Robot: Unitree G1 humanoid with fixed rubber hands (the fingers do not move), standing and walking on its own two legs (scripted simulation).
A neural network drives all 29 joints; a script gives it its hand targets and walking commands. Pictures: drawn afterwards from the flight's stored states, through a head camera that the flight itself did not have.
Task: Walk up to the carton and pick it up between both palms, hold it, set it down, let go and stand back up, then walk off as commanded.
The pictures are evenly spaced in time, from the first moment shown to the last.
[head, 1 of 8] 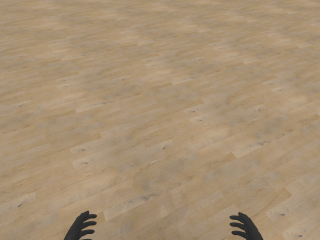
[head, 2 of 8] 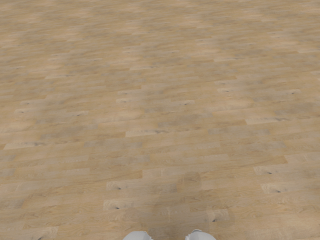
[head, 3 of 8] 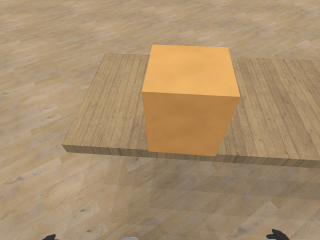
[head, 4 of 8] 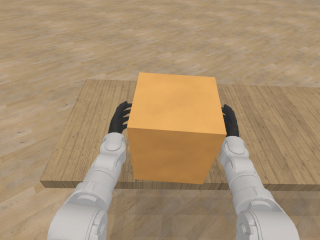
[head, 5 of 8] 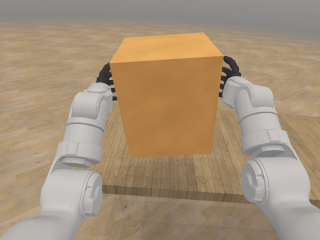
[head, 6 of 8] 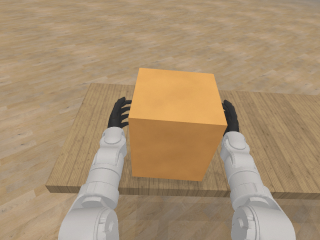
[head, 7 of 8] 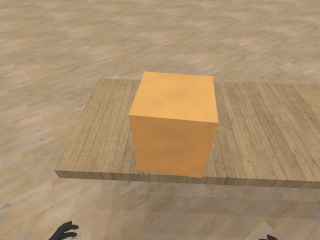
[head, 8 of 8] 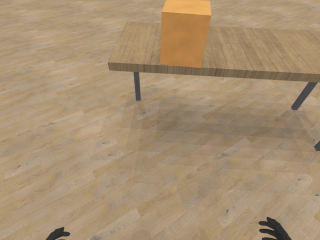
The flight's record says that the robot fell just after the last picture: no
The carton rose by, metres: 0.22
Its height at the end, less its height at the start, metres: +0.00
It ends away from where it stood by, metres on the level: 0.02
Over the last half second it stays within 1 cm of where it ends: yes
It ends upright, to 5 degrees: yes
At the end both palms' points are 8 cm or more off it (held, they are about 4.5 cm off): yes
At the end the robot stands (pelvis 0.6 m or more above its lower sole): yes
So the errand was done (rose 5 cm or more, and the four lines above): yes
